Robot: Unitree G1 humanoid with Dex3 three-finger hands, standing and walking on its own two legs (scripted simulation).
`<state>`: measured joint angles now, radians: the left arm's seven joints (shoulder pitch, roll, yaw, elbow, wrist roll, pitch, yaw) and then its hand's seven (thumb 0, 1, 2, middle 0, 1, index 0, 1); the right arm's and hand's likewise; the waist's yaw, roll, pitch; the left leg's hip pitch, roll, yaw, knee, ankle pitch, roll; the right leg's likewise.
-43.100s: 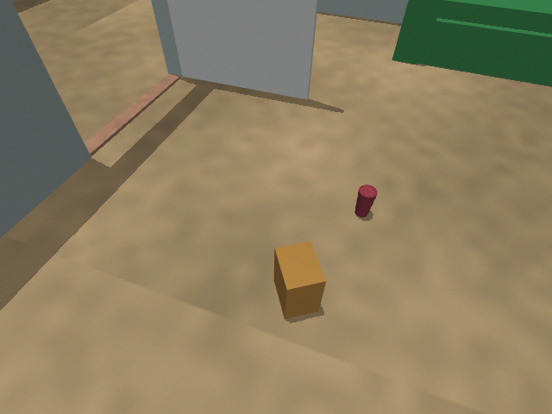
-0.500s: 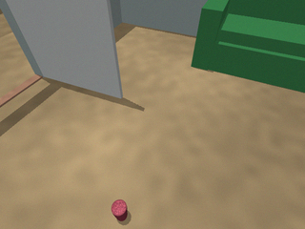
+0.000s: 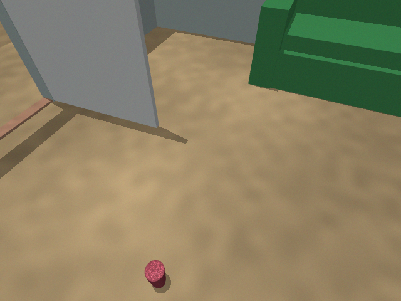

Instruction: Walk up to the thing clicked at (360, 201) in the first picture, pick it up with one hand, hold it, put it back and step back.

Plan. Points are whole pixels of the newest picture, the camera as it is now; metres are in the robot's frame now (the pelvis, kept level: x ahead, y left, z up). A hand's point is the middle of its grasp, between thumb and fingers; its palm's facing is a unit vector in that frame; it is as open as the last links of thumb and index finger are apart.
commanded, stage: stand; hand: left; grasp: from the side
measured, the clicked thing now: (156, 275) +0.37 +0.20 -0.70
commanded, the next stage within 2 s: step back in 0.98 s
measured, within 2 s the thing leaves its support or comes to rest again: neither
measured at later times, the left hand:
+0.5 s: hand out of the picture +0.09 +0.25 -0.16, palm faces -0.02 -0.94 -0.34, open 7.4 cm
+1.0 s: hand out of the picture +0.10 +0.25 -0.16, palm faces -0.01 -0.94 -0.33, open 7.4 cm
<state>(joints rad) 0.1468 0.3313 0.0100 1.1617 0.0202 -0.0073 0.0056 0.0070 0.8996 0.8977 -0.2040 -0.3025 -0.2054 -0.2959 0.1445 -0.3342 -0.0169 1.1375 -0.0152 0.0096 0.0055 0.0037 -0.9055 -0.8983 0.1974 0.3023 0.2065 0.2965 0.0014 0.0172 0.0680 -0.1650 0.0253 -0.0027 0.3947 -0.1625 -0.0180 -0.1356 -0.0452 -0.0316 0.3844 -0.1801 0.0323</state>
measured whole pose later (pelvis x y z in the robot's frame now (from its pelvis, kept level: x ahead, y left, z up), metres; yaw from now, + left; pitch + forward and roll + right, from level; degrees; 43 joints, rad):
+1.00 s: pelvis +0.03 +0.00 +0.00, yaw -1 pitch -3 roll +0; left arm 0.10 0.34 0.02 1.15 0.01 0.00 0.00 0.01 0.90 0.90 -0.20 -0.30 -0.21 -0.30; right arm 0.10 -0.34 0.00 1.14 -0.01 0.00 0.01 0.00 -0.90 -0.90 0.20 0.30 0.21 0.30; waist 0.00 0.00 0.06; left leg -0.13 0.02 0.01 0.35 -0.18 -0.01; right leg -0.10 -0.05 -0.02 0.34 -0.19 0.04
